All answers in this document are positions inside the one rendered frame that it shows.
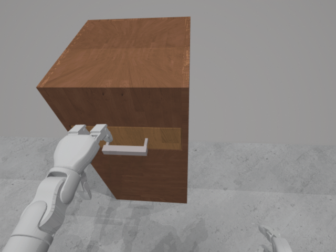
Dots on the right robot hand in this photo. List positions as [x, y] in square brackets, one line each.
[278, 244]

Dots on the handle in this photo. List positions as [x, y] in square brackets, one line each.
[125, 150]

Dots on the left robot forearm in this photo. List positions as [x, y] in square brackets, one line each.
[46, 213]

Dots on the left robot hand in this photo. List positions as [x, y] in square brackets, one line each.
[76, 150]

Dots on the cabinet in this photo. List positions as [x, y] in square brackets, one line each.
[128, 73]

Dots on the drawer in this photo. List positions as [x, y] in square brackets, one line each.
[158, 138]

